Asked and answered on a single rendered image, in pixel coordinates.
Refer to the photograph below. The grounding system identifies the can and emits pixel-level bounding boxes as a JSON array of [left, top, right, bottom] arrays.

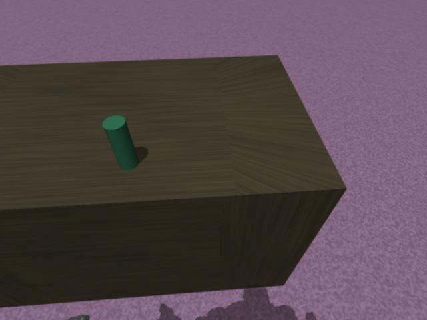
[[102, 115, 139, 171]]

